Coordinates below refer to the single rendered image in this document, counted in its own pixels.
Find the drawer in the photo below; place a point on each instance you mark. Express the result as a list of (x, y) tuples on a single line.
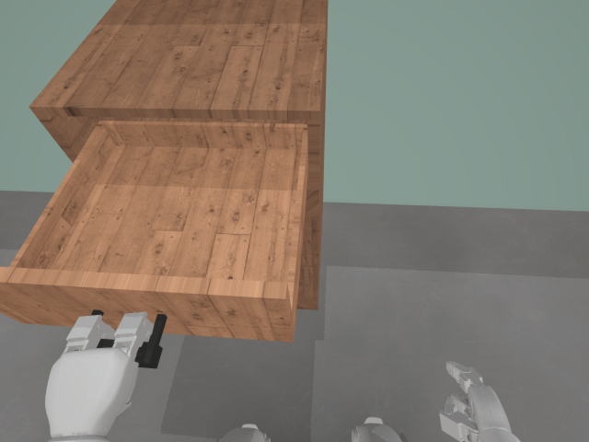
[(200, 221)]

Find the robot right shin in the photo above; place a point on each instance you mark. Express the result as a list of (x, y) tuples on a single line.
[(374, 420)]

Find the robot right hand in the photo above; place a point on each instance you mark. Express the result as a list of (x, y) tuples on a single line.
[(463, 419)]

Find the cabinet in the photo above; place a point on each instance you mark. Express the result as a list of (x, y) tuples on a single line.
[(247, 61)]

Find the handle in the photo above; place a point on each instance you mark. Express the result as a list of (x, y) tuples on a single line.
[(149, 353)]

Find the robot left hand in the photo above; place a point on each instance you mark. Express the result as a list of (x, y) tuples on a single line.
[(88, 388)]

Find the right robot thigh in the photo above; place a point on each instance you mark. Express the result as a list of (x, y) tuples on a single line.
[(374, 433)]

